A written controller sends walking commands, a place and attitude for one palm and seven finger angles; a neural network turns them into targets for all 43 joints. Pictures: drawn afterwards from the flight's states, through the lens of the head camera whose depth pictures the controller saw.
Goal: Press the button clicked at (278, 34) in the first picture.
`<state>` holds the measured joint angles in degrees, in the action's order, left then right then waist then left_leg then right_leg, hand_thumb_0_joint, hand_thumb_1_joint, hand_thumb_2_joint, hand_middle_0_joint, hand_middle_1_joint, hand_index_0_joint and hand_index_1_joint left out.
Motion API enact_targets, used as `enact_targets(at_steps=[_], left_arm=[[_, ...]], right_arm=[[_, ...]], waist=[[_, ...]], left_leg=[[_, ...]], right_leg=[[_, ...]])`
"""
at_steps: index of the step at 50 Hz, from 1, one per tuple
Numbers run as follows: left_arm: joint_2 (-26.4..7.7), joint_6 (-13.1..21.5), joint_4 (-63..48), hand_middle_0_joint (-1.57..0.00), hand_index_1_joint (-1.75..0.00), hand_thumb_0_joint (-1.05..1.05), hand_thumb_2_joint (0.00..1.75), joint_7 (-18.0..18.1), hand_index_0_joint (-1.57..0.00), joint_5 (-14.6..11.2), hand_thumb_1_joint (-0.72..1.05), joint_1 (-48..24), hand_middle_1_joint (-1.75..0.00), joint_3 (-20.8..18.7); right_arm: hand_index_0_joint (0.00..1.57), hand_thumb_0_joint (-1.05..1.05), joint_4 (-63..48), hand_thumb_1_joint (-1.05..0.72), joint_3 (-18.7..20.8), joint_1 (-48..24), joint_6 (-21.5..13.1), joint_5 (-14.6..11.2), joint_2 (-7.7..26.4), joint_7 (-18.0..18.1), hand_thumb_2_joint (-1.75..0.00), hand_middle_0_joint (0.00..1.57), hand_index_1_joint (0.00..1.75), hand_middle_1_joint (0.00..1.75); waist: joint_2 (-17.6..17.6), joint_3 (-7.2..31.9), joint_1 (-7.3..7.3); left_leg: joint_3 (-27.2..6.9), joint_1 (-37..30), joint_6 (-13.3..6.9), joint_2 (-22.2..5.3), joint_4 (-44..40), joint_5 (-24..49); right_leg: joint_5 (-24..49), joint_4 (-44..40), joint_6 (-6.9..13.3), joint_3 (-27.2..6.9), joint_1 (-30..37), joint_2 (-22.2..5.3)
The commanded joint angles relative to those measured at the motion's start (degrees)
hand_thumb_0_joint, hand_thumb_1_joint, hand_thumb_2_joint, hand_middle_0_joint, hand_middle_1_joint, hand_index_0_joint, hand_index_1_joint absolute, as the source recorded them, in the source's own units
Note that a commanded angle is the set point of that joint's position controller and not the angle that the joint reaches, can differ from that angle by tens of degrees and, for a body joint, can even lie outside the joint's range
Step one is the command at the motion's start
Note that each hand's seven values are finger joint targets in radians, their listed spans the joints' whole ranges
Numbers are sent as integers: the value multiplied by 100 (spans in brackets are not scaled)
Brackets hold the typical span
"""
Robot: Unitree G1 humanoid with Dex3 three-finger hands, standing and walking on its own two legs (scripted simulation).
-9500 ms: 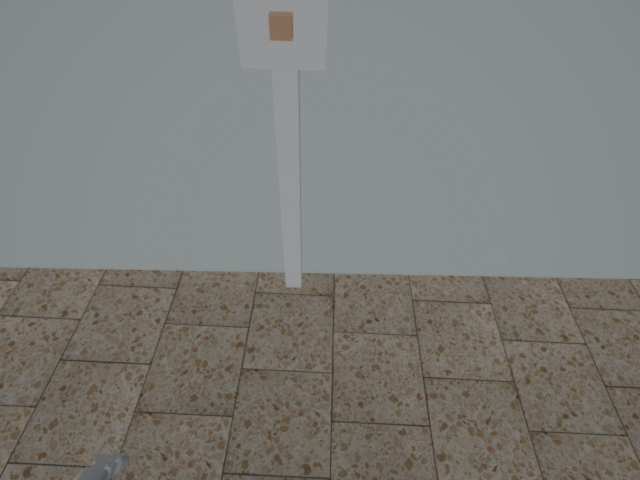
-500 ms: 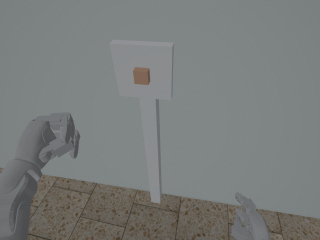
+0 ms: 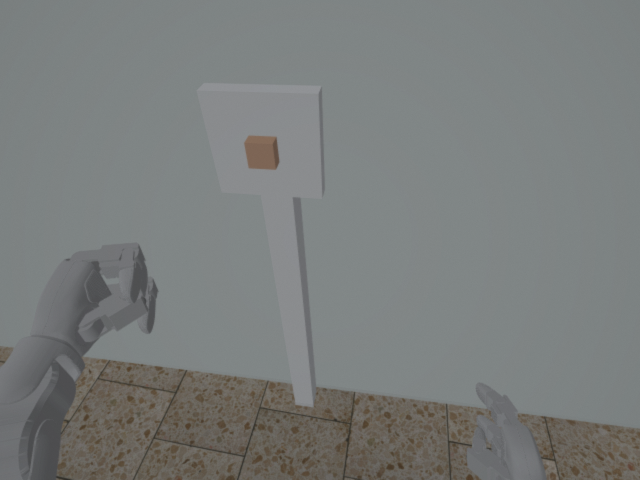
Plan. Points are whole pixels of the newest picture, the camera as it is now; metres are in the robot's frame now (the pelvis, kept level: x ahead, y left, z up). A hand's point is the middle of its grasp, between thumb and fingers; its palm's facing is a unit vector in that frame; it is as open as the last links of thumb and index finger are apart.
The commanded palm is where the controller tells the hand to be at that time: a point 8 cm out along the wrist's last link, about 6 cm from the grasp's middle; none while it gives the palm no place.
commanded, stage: aim a knuckle at the button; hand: left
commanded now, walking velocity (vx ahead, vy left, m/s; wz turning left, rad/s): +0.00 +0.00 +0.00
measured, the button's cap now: (263, 151) +0.53 +0.15 +0.18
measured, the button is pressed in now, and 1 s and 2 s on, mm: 0 0 0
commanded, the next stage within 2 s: none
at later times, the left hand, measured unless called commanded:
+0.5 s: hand (201, 253) +0.32 +0.19 +0.16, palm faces -0.02 -1.00 -0.04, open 3.1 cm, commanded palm +0.30 +0.23 +0.16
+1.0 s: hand (247, 221) +0.40 +0.15 +0.15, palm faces -0.03 -1.00 -0.01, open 3.1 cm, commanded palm +0.38 +0.20 +0.15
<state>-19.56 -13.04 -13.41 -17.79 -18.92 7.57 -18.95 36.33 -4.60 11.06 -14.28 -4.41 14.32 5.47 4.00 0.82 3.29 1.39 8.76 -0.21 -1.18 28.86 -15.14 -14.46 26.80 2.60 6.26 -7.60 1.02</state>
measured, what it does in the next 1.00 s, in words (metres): stands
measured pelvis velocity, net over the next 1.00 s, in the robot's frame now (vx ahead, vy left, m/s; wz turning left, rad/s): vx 0.01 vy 0.01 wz -0.02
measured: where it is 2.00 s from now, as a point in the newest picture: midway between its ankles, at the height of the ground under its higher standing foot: outside the picture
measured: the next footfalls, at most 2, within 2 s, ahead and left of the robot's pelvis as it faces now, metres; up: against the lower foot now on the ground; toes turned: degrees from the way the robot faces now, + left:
none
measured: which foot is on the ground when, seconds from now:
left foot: down 0.00-1.00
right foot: down 0.00-1.00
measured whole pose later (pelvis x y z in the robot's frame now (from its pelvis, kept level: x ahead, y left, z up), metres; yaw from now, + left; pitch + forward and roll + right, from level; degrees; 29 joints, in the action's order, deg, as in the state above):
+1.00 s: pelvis +0.01 +0.01 +0.00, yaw -1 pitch -1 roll +0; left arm -12.6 -7.8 19.8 -5.1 -10.4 -25.1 -8.5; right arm 38.0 -3.6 11.7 -6.9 -3.6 13.2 4.6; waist 1.8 0.4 -0.3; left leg 3.2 12.3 -1.3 0.0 28.5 -15.6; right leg -15.3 28.4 1.6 4.4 -12.6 -0.2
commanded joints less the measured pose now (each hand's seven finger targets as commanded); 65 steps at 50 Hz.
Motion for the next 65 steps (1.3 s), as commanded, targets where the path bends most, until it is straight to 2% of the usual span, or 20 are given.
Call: enact_targets(at_steps=[1, 5, 6, 12, 15, 19, 22, 23, 28, 32, 34, 42, 47, 50, 53, 57, 60, 61, 64, 65], left_arm=[[-964, 546, -888, -130, -150, 0, 90, 109, -130, -118, 90, -1948, -150, -368], [-770, 544, -465, -130, -150, 0, 90, 176, -130, 51, 90, -2448, -150, 42], [-951, 542, -431, -130, -150, 0, 90, 215, -130, 83, 90, -2481, -150, -113], [-947, 678, -351, -130, -150, 0, 90, 319, -130, 161, 90, -2696, -150, -200], [-880, 716, 29, -130, -150, 0, 90, 384, -130, 176, 90, -2866, -150, -151], [-561, 627, 312, -130, -150, 0, 90, 484, -130, 284, 90, -3126, -150, 207], [-657, 601, 324, -130, -150, 0, 90, 570, -130, 383, 90, -3373, -150, 179], [-532, 630, 171, -130, -150, 0, 90, 582, -130, 422, 90, -3493, -150, 333], [-439, 792, 255, -130, -150, 0, 90, 748, -130, 449, 90, -3901, -150, 385], [-449, 784, 733, -130, -150, 0, 90, 879, -130, 522, 90, -4027, -150, 357], [-232, 760, 769, -130, -150, 0, 90, 917, -130, 602, 90, -4284, -150, 627], [-97, 774, 1518, -130, -150, 0, 90, 1128, -130, 689, 90, -5137, -150, 819], [-311, 998, 1946, -130, -150, 0, 90, 1342, -130, 799, 90, -5806, -150, 648], [-301, 1134, 2381, -130, -150, 0, 90, 1379, -130, 827, 90, -5946, -150, 655], [24, 1221, 2722, -130, -150, 0, 90, 1376, -130, 876, 90, -6270, -150, 950], [72, 1309, 3302, -130, -150, 0, 90, 1433, -130, 889, 90, -6540, -150, 950], [-361, 1444, 3492, -130, -150, 0, 90, 1508, -130, 904, 90, -6209, -150, 459], [-460, 1530, 3312, -130, -150, 0, 90, 1512, -130, 913, 90, -6182, -150, 376], [-410, 1769, 2963, -130, -150, 0, 90, 1510, -130, 968, 90, -6093, -150, 426], [-501, 1836, 2912, -130, -150, 0, 90, 1516, -130, 974, 90, -5998, -150, 350]], right_arm=[[20, 0, -936, -90, 224, -943, -420, 8, 591, 59, -90, 20, 30, 30], [20, 0, -869, -90, 234, -914, -433, 1, 598, 107, -90, 20, 30, 30], [20, 0, -885, -90, 253, -901, -429, 5, 618, 111, -90, 20, 30, 30], [20, 0, -965, -90, 244, -899, -356, 43, 558, 62, -90, 20, 30, 30], [20, 0, -889, -90, 235, -822, -305, 49, 558, 41, -90, 20, 30, 30], [20, 0, -893, -90, 249, -781, -235, 30, 568, 28, -90, 20, 30, 30], [20, 0, -914, -90, 283, -745, -156, 40, 588, 16, -90, 20, 30, 30], [20, 0, -949, -90, 281, -745, -137, 52, 571, 5, -90, 20, 30, 30], [20, 0, -906, -90, 296, -685, -62, 80, 556, -18, -90, 20, 30, 30], [20, 0, -832, -90, 300, -641, 56, 87, 556, -37, -90, 20, 30, 30], [20, 0, -834, -90, 297, -622, 124, 74, 542, -50, -90, 20, 30, 30], [20, 0, -754, -90, 311, -526, 355, 73, 572, -48, -90, 20, 30, 30], [20, 0, -673, -90, 333, -412, 456, 115, 571, -33, -90, 20, 30, 30], [20, 0, -605, -90, 349, -285, 506, 120, 589, -61, -90, 20, 30, 30], [20, 0, -569, -90, 374, -182, 542, 91, 562, -86, -90, 20, 30, 30], [20, 0, -494, -90, 426, 16, 589, 97, 617, -117, -90, 20, 30, 30], [20, 0, -527, -90, 456, 115, 631, 146, 662, -145, -90, 20, 30, 30], [20, 0, -586, -90, 458, 105, 638, 143, 646, -165, -90, 20, 30, 30], [20, 0, -659, -90, 473, 100, 630, 147, 585, -212, -90, 20, 30, 30], [20, 0, -679, -90, 483, 114, 631, 154, 603, -228, -90, 20, 30, 30]], waist=[[-148, 353, -78], [-232, 216, -153], [-306, 333, -112], [-212, 1093, -3], [-373, 974, -24], [-154, 776, -101], [-310, 975, -108], [-139, 1128, -118], [-428, 1351, -167], [-407, 1257, -169], [-165, 1259, -226], [-493, 1152, -359], [-336, 1510, -355], [-513, 1619, -369], [-152, 1544, -461], [-514, 1529, -521], [-748, 1796, -319], [-583, 1951, -264], [-452, 2057, -234], [-604, 2053, -199]], left_leg=[[-210, -63, -156, 136, -313, 486], [-231, 9, -173, 140, -316, 281], [-258, 30, -174, 141, -326, 317], [-181, -136, -172, 172, -320, 889], [-189, -104, -158, 151, -332, 1025], [-193, -139, -145, 150, -390, 997], [-176, -180, -166, 149, -373, 1132], [-167, -278, -154, 153, -359, 1261], [-169, -368, -144, 131, -336, 1429], [-150, -283, -133, 131, -348, 1415], [-148, -344, -102, 130, -339, 1560], [-202, -239, -114, 96, -349, 1254], [-188, -308, -113, 95, -325, 1376], [-158, -261, -116, 75, -277, 1500], [-143, -302, -93, 81, -262, 1523], [-153, -171, -120, 72, -238, 1432], [-97, -17, -143, 88, -247, 1551], [-59, -6, -137, 103, -268, 1612], [32, -88, -147, 95, -260, 1875], [11, -58, -156, 73, -254, 1945]], right_leg=[[64, -720, -263, -635, -365, -204], [-227, -750, -255, -698, -509, -224], [-201, -721, -249, -694, -435, -246], [803, -377, -237, -545, 32, -228], [1077, -315, -221, -452, -29, -175], [1083, -284, -181, -374, -279, -160], [1222, -260, -177, -407, -162, -163], [1357, -203, -164, -390, -123, -168], [1557, -143, -169, -367, -76, -139], [1552, -160, -148, -391, -90, -145], [1656, -119, -126, -354, -151, -145], [1292, -183, -126, -365, -382, -118], [1373, -143, -99, -429, -260, -133], [1548, -117, -104, -438, -203, -117], [1567, -106, -89, -424, -394, -110], [1519, -118, -101, -428, -474, -82], [1736, -70, -99, -468, -124, -84], [1854, -44, -95, -501, 32, -112], [2244, 1, -102, -526, 205, -109], [2287, 18, -97, -515, 254, -94]])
